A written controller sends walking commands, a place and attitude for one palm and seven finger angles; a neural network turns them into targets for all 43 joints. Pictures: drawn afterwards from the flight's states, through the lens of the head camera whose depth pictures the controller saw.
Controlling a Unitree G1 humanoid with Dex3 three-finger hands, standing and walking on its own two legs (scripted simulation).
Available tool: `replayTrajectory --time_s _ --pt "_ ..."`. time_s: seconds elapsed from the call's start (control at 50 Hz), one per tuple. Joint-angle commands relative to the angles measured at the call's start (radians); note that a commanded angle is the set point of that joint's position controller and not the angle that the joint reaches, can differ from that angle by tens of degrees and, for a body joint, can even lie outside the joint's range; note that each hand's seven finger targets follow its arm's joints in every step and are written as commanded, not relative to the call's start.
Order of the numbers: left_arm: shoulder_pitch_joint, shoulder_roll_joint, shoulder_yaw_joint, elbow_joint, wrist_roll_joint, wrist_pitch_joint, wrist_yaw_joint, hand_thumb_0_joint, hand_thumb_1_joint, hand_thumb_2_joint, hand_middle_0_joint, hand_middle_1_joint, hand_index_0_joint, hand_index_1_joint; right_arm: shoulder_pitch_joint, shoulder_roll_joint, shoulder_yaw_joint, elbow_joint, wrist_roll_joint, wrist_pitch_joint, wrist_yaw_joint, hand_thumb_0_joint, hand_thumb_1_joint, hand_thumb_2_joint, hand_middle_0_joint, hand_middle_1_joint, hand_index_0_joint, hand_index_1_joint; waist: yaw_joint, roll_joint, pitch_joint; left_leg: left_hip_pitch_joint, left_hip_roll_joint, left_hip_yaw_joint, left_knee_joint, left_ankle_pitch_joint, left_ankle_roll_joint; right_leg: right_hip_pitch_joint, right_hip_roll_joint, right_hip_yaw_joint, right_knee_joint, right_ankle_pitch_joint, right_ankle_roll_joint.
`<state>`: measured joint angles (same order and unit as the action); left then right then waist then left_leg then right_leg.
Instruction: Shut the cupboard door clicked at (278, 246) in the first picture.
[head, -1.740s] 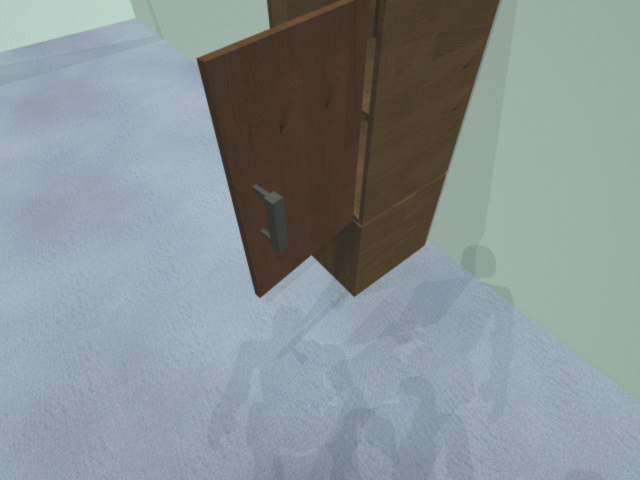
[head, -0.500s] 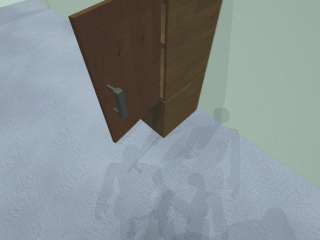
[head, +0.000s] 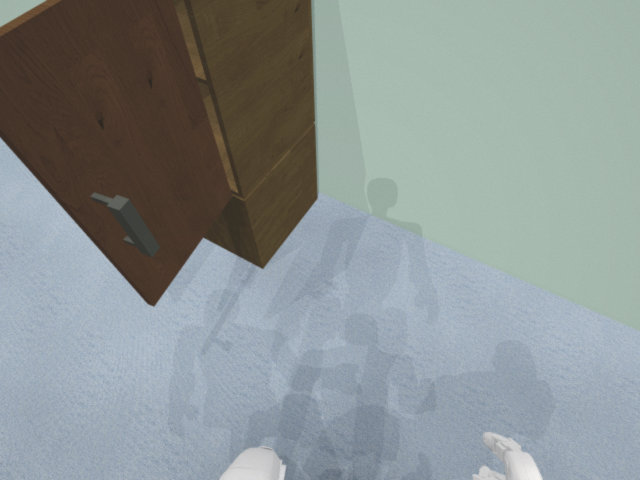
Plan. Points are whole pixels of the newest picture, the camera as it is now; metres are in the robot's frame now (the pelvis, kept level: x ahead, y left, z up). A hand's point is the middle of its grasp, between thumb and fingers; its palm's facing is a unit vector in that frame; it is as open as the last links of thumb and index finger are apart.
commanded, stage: walk around to get in front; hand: left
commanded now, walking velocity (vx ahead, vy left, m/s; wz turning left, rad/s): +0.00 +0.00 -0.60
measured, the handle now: (125, 224) +0.48 +0.41 -0.08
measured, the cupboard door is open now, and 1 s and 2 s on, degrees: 98 98 98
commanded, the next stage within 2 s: none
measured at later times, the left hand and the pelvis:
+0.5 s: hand (214, 436) +0.18 +0.19 -0.17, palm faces -0.29 -0.91 -0.29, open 7.4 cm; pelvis +0.01 +0.00 -0.02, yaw -18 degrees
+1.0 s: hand (272, 400) +0.24 +0.11 -0.17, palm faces -0.54 -0.82 -0.19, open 7.4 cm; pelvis +0.03 +0.00 +0.00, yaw -36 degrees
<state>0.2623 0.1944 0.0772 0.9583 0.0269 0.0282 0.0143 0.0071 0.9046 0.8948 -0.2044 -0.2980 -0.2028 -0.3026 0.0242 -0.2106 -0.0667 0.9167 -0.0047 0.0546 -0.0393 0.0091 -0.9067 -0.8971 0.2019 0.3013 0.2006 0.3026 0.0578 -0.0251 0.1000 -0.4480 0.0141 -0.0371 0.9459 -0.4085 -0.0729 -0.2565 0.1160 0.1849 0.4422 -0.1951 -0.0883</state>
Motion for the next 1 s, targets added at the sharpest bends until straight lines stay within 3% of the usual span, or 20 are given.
replayTrajectory --time_s 0.0,0.1,0.12,0.14,0.16,0.2,0.28,0.36,0.42,0.44,0.46,0.48,0.56,0.74,0.76,0.78,0.8,0.84,0.9,0.98 --pt "0.046 0.211 0.055 -0.066 0.006 -0.008 0.012 0.0 0.9 0.9 -0.2 -0.3 -0.2 -0.3 -0.014 -0.083 -0.014 -0.09 0.005 -0.027 -0.001 0.0 -0.9 -0.9 0.2 0.3 0.2 0.3 -0.006 -0.097 -0.126 -0.028 -0.008 -0.018 -0.086 -0.023 0.016 0.129 -0.283 0.34 -0.078 0.363 -0.116" --pt "-0.044 0.207 0.053 -0.1 -0.004 -0.003 0.007 0.0 0.9 0.9 -0.2 -0.3 -0.2 -0.3 0.129 -0.099 -0.016 -0.065 0.012 -0.049 -0.01 0.0 -0.9 -0.9 0.2 0.3 0.2 0.3 -0.076 -0.064 -0.19 0.311 -0.013 -0.016 -0.484 0.152 0.038 -0.041 -0.203 0.313 0.001 0.259 -0.025" --pt "-0.049 0.171 0.044 -0.112 -0.012 -0.003 0.004 0.0 0.9 0.9 -0.2 -0.3 -0.2 -0.3 0.173 -0.145 -0.022 -0.056 0.007 -0.06 -0.017 0.0 -0.9 -0.9 0.2 0.3 0.2 0.3 -0.096 0.038 -0.202 0.455 0.101 -0.118 -0.607 0.158 0.069 -0.181 -0.118 0.225 0.079 0.082 0.021" --pt "-0.027 0.123 0.034 -0.127 -0.023 -0.006 -0.01 0.0 0.9 0.9 -0.2 -0.3 -0.2 -0.3 0.172 -0.235 -0.04 -0.072 -0.008 -0.068 -0.02 0.0 -0.9 -0.9 0.2 0.3 0.2 0.3 -0.085 0.31 -0.198 0.525 0.36 -0.388 -0.705 0.187 0.163 -0.346 0.006 0.044 0.287 -0.302 0.081" --pt "-0.078 0.157 0.038 -0.144 -0.01 -0.007 -0.018 0.0 0.9 0.9 -0.2 -0.3 -0.2 -0.3 0.19 -0.256 -0.039 -0.084 -0.019 -0.061 -0.023 0.0 -0.9 -0.9 0.2 0.3 0.2 0.3 -0.098 0.272 -0.148 0.41 0.492 -0.464 -0.706 0.307 0.266 -0.352 -0.028 -0.079 0.512 -0.436 0.118" --pt "-0.052 0.157 0.051 -0.146 0.005 -0.003 -0.037 0.0 0.9 0.9 -0.2 -0.3 -0.2 -0.3 0.122 -0.211 -0.017 -0.115 -0.034 -0.065 -0.021 0.0 -0.9 -0.9 0.2 0.3 0.2 0.3 -0.044 0.118 -0.118 0.243 0.423 -0.313 -0.687 0.378 0.287 -0.301 -0.077 -0.108 0.724 -0.34 0.14" --pt "-0.087 0.12 0.034 -0.144 -0.004 0.011 -0.053 0.0 0.9 0.9 -0.2 -0.3 -0.2 -0.3 0.142 -0.173 -0.006 -0.101 -0.037 -0.067 -0.02 0.0 -0.9 -0.9 0.2 0.3 0.2 0.3 -0.041 0.243 -0.131 0.339 0.264 -0.013 -0.551 0.72 0.195 -0.307 -0.11 -0.178 0.619 -0.282 0.148" --pt "-0.144 0.108 0.016 -0.156 -0.008 -0.002 -0.061 0.0 0.9 0.9 -0.2 -0.3 -0.2 -0.3 0.237 -0.223 -0.028 -0.067 -0.032 -0.057 -0.009 0.0 -0.9 -0.9 0.2 0.3 0.2 0.3 -0.092 0.261 -0.178 0.398 0.261 0.05 -0.46 0.809 0.161 -0.157 -0.08 -0.283 0.311 -0.234 0.126" --pt "-0.04 0.148 0.026 -0.119 -0.01 -0.009 -0.059 0.0 0.9 0.9 -0.2 -0.3 -0.2 -0.3 0.213 -0.238 -0.035 -0.074 -0.018 -0.05 0.001 0.0 -0.9 -0.9 0.2 0.3 0.2 0.3 -0.029 0.191 -0.188 0.254 0.242 0.102 -0.32 0.649 0.096 0.114 -0.088 -0.282 0.046 0.029 0.092" --pt "0.046 0.24 0.042 -0.097 -0.001 -0.02 -0.046 0.0 0.9 0.9 -0.2 -0.3 -0.2 -0.3 0.207 -0.191 -0.029 -0.096 -0.006 -0.048 0.009 0.0 -0.9 -0.9 0.2 0.3 0.2 0.3 0.005 -0.012 -0.244 0.068 0.171 0.173 -0.138 0.399 0.037 0.334 -0.246 -0.09 -0.012 0.337 0.036" --pt "0.116 0.357 0.068 -0.075 0.004 -0.02 -0.025 0.0 0.9 0.9 -0.2 -0.3 -0.2 -0.3 0.128 -0.108 -0.004 -0.149 0.0 -0.049 0.011 0.0 -0.9 -0.9 0.2 0.3 0.2 0.3 0.056 -0.311 -0.237 -0.158 0.03 0.188 0.124 -0.256 -0.005 0.383 -0.507 0.267 -0.036 0.763 -0.092" --pt "0.136 0.354 0.065 -0.068 -0.009 -0.015 -0.009 0.0 0.9 0.9 -0.2 -0.3 -0.2 -0.3 0.124 -0.14 0.0 -0.145 0.002 -0.038 -0.002 0.0 -0.9 -0.9 0.2 0.3 0.2 0.3 0.065 -0.28 -0.246 -0.176 0.065 0.03 0.227 -0.275 0.012 0.351 -0.517 0.249 -0.026 0.725 -0.161" --pt "-0.068 0.242 0.038 -0.128 -0.005 -0.006 0.005 0.0 0.9 0.9 -0.2 -0.3 -0.2 -0.3 0.134 -0.129 -0.005 -0.096 -0.003 -0.03 0.01 0.0 -0.9 -0.9 0.2 0.3 0.2 0.3 -0.03 -0.19 -0.177 -0.103 0.081 0.039 0.178 -0.065 -0.005 0.158 -0.338 0.097 -0.025 0.48 -0.108" --pt "-0.129 0.236 0.036 -0.143 -0.002 0.004 -0.005 0.0 0.9 0.9 -0.2 -0.3 -0.2 -0.3 0.242 -0.101 -0.005 -0.067 0.004 -0.042 0.007 0.0 -0.9 -0.9 0.2 0.3 0.2 0.3 -0.094 -0.107 -0.142 0.231 0.006 0.068 -0.366 0.115 0.012 -0.089 -0.264 0.186 -0.01 0.132 -0.048" --pt "-0.147 0.207 0.029 -0.157 -0.01 0.009 -0.007 0.0 0.9 0.9 -0.2 -0.3 -0.2 -0.3 0.301 -0.134 -0.009 -0.05 0.0 -0.052 0.001 0.0 -0.9 -0.9 0.2 0.3 0.2 0.3 -0.122 -0.03 -0.158 0.349 0.055 0.03 -0.509 0.147 0.029 -0.179 -0.209 0.138 0.047 0.033 -0.002" --pt "-0.12 0.136 0.016 -0.173 -0.022 0.014 -0.015 0.0 0.9 0.9 -0.2 -0.3 -0.2 -0.3 0.316 -0.227 -0.024 -0.052 -0.017 -0.065 -0.005 0.0 -0.9 -0.9 0.2 0.3 0.2 0.3 -0.117 0.246 -0.149 0.424 0.289 -0.247 -0.666 0.083 0.11 -0.336 -0.066 0.012 0.235 -0.21 0.06" --pt "-0.144 0.142 0.015 -0.189 -0.018 0.011 -0.024 0.0 0.9 0.9 -0.2 -0.3 -0.2 -0.3 0.337 -0.289 -0.035 -0.064 -0.026 -0.066 -0.01 0.0 -0.9 -0.9 0.2 0.3 0.2 0.3 -0.127 0.352 -0.143 0.367 0.488 -0.434 -0.728 0.171 0.219 -0.36 -0.032 -0.135 0.504 -0.446 0.106" --pt "-0.135 0.166 0.031 -0.184 -0.004 0.008 -0.04 0.0 0.9 0.9 -0.2 -0.3 -0.2 -0.3 0.245 -0.241 -0.016 -0.095 -0.034 -0.073 -0.011 0.0 -0.9 -0.9 0.2 0.3 0.2 0.3 -0.073 0.185 -0.102 0.238 0.456 -0.334 -0.702 0.312 0.268 -0.326 -0.112 -0.108 0.715 -0.354 0.119" --pt "-0.118 0.124 0.028 -0.149 -0.004 0.017 -0.055 0.0 0.9 0.9 -0.2 -0.3 -0.2 -0.3 0.202 -0.193 -0.003 -0.096 -0.034 -0.072 -0.012 0.0 -0.9 -0.9 0.2 0.3 0.2 0.3 -0.048 0.215 -0.122 0.287 0.313 -0.034 -0.615 0.539 0.194 -0.3 -0.131 -0.172 0.705 -0.268 0.14" --pt "-0.157 0.091 0.015 -0.159 -0.007 0.019 -0.062 0.0 0.9 0.9 -0.2 -0.3 -0.2 -0.3 0.263 -0.196 -0.013 -0.067 -0.032 -0.064 -0.006 0.0 -0.9 -0.9 0.2 0.3 0.2 0.3 -0.084 0.248 -0.148 0.344 0.291 0.083 -0.566 0.586 0.174 -0.219 -0.124 -0.256 0.472 -0.255 0.141"
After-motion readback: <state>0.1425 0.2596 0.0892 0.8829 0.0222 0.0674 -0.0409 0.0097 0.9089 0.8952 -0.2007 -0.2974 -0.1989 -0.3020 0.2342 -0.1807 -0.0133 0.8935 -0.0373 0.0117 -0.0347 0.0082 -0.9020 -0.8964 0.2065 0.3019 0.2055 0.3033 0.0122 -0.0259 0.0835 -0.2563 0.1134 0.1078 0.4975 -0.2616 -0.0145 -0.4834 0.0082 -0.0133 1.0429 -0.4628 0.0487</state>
